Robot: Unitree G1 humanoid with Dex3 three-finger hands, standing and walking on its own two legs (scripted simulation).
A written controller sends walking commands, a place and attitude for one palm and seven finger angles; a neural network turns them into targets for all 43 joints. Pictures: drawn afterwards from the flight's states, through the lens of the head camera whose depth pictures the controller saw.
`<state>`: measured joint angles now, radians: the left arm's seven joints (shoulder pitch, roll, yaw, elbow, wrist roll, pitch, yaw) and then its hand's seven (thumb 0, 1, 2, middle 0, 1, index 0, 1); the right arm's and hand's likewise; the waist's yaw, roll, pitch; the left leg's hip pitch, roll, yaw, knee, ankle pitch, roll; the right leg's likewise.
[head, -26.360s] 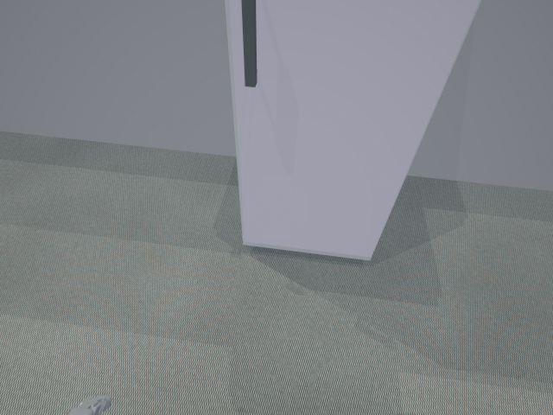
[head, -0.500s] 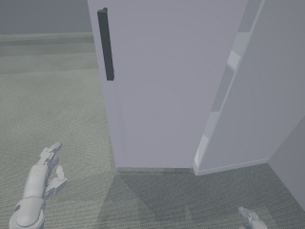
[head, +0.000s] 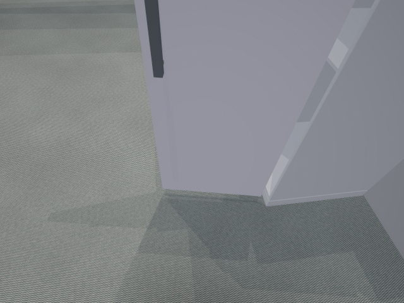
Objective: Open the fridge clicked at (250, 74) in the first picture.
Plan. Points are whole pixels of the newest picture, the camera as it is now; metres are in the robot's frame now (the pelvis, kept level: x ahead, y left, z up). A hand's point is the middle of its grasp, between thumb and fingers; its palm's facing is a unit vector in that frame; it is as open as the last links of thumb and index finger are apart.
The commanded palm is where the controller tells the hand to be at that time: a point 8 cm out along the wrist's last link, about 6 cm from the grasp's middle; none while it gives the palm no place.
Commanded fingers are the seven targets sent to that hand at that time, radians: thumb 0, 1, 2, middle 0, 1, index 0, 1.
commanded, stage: let the arm hang, fingers relaxed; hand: left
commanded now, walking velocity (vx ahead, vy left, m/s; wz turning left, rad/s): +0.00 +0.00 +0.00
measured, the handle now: (156, 27) +0.70 +0.18 +0.19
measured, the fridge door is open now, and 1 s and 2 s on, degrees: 78 78 78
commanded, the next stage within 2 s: look to check the result in 0.50 s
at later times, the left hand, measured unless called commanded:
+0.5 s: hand out of the picture +0.09 +0.24 -0.15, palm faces -0.06 -0.95 -0.30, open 7.4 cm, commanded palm none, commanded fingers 0.00 0.90 0.90 -0.20 -0.30 -0.20 -0.30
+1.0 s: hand out of the picture +0.12 +0.23 -0.15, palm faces -0.05 -0.94 -0.34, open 7.4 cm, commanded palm none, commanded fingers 0.00 0.90 0.90 -0.20 -0.30 -0.20 -0.30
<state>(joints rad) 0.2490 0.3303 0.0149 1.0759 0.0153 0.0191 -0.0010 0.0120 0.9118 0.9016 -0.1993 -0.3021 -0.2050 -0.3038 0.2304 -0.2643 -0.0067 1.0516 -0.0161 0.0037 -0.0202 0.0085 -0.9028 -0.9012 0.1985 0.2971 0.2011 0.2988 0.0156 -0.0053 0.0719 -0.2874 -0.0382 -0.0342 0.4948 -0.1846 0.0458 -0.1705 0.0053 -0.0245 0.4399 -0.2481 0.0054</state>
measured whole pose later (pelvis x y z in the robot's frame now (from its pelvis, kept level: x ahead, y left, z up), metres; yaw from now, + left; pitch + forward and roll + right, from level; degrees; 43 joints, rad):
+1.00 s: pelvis +0.04 -0.01 +0.01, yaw -1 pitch -1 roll +0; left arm 0.11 0.34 0.00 1.13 0.01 -0.02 0.00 0.01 0.90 0.90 -0.20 -0.30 -0.20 -0.30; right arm 0.10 -0.32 0.00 1.13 -0.01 -0.02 -0.01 0.00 -0.90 -0.90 0.20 0.30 0.20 0.30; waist 0.00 0.00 0.04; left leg -0.15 -0.04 -0.01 0.32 -0.16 0.03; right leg -0.06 0.00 0.00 0.30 -0.23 0.00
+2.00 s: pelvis +0.04 -0.03 +0.01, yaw -2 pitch -2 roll +0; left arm 0.11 0.34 0.00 1.13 0.01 -0.02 0.00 0.01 0.90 0.90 -0.20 -0.30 -0.21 -0.30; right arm 0.11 -0.33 0.00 1.14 -0.01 -0.01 -0.01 0.00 -0.90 -0.90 0.20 0.30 0.20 0.30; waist 0.00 -0.01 0.05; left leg -0.12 -0.01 -0.01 0.30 -0.15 0.01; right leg -0.03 0.02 0.01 0.27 -0.21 -0.02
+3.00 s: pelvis +0.03 -0.02 +0.01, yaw -2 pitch -2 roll +0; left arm 0.11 0.34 0.00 1.13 0.01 -0.02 0.00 0.01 0.90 0.90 -0.20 -0.30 -0.21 -0.30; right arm 0.10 -0.33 0.00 1.14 -0.01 -0.01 -0.01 0.00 -0.90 -0.90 0.20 0.30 0.20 0.30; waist 0.00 -0.01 0.05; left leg -0.12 -0.02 -0.01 0.29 -0.14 0.01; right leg -0.03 0.02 0.01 0.27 -0.20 -0.01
